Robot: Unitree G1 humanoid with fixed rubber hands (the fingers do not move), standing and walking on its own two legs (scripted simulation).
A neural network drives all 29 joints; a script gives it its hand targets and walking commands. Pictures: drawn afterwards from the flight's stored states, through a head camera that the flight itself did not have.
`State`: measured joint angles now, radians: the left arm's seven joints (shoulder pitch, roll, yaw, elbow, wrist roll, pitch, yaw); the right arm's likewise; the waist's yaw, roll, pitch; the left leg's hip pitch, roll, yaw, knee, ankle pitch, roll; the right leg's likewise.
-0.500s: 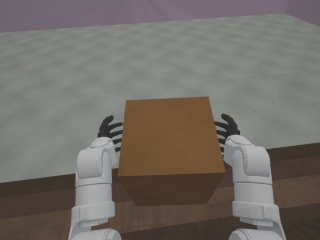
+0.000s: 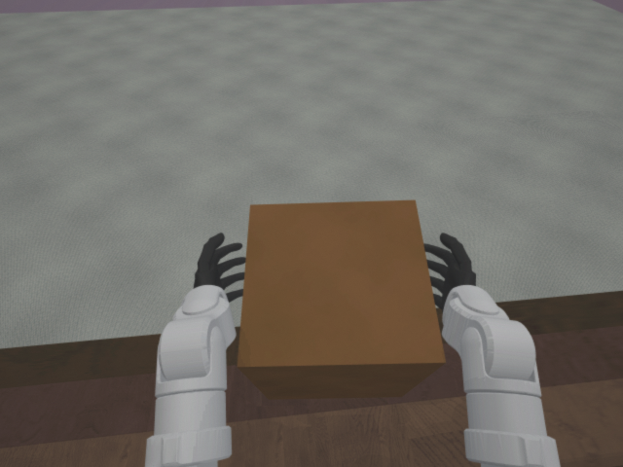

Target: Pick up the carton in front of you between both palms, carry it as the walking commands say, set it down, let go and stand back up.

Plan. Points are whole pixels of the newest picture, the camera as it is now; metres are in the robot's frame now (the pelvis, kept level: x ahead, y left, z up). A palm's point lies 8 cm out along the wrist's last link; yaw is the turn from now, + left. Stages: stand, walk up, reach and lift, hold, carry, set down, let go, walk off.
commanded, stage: carry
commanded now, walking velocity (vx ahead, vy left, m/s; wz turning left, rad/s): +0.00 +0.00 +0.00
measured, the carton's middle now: (333, 310) +0.33 -0.02 +0.02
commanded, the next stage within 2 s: none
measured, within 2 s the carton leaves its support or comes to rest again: neither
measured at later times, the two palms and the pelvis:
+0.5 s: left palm (256, 220) +0.65 +0.13 -0.10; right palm (391, 225) +0.63 -0.18 -0.11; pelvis +0.34 +0.00 -0.20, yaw -3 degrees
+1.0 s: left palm (266, 203) +0.99 +0.14 -0.34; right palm (357, 195) +1.03 -0.17 -0.34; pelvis +0.70 -0.05 -0.42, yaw +0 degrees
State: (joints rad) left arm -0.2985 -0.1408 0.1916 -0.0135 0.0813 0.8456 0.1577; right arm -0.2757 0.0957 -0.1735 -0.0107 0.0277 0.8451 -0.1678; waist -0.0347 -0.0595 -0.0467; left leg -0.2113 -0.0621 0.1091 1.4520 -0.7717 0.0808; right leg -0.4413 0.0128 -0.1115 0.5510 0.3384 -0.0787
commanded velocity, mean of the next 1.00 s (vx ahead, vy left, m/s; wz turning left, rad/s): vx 0.00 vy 0.00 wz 0.00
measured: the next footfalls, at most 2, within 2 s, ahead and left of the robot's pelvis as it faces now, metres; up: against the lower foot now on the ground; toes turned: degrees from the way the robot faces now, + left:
left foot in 0.50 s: +0.43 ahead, +0.05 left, -0.18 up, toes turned -4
right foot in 0.90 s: +0.78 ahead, -0.09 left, -0.36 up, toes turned +0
